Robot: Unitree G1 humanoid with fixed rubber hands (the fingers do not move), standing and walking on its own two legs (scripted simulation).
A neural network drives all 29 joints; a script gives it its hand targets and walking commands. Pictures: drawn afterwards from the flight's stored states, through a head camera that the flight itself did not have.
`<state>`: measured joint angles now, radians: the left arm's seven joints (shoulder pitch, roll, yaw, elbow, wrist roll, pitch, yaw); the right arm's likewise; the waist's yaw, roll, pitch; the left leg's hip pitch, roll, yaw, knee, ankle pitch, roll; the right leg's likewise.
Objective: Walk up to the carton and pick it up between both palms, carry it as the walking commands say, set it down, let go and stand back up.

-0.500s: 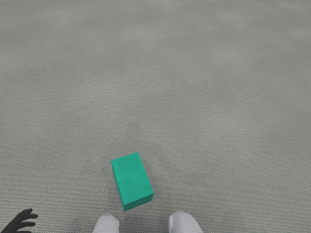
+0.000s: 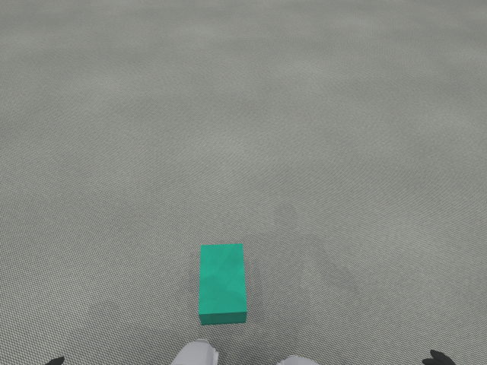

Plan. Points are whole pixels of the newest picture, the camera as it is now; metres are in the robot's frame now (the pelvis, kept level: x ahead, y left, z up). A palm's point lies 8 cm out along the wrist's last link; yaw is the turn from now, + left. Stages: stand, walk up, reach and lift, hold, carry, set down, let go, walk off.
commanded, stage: walk up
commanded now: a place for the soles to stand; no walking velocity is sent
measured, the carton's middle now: (222, 283) +0.49 +0.08 -0.65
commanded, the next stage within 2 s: none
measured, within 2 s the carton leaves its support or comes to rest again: neither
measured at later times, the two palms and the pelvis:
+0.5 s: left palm out of the picture +0.06 +0.33 -0.06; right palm out of the picture +0.09 -0.30 -0.07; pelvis +0.00 +0.01 +0.04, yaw +6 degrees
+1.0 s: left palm out of the picture +0.09 +0.33 -0.06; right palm out of the picture +0.13 -0.29 -0.06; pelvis +0.02 +0.01 +0.05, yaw +6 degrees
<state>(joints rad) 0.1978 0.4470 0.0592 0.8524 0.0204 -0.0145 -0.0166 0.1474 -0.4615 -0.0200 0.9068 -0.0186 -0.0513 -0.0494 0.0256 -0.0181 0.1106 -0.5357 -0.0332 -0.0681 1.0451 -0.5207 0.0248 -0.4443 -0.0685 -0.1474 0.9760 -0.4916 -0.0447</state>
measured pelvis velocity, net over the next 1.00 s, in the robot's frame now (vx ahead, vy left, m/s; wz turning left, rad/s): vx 0.02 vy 0.01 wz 0.11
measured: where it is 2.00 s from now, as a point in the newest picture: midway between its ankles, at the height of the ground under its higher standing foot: outside the picture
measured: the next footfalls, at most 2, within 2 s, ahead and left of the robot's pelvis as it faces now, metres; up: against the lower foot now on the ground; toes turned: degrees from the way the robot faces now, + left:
right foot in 1.58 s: +0.16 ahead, -0.10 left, +0.00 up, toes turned +14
